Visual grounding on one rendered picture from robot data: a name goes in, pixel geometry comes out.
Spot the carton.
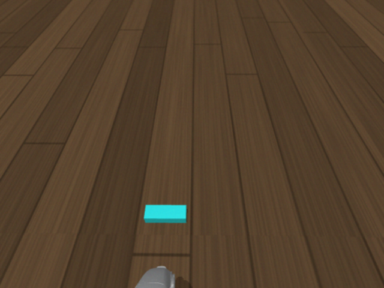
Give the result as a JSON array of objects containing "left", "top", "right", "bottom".
[{"left": 144, "top": 205, "right": 187, "bottom": 223}]

